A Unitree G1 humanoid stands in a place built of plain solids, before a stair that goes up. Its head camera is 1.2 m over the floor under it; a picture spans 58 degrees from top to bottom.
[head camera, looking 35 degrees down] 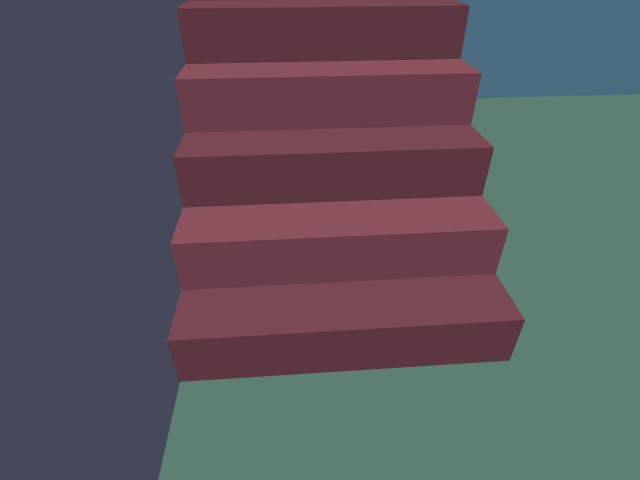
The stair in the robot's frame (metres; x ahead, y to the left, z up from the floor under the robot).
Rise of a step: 0.20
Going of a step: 0.23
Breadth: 1.12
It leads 4 degrees to the left of straight ahead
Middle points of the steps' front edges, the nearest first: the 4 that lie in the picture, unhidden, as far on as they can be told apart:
0.94 -0.10 0.20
1.17 -0.08 0.39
1.40 -0.06 0.59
1.63 -0.04 0.79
